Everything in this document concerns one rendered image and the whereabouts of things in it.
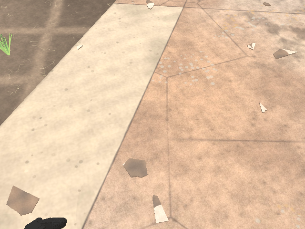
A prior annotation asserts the left robot hand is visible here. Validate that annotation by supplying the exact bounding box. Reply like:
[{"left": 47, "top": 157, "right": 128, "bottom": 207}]
[{"left": 24, "top": 218, "right": 67, "bottom": 229}]

